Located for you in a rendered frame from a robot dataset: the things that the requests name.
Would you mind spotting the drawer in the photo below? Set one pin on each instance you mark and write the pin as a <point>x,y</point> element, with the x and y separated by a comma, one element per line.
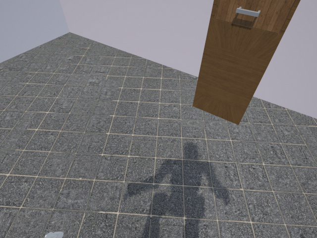
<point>271,17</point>

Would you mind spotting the handle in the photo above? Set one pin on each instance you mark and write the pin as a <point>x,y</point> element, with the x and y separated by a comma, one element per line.
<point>247,12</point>

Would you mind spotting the cabinet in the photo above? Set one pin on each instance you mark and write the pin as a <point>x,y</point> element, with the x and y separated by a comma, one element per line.
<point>234,61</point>

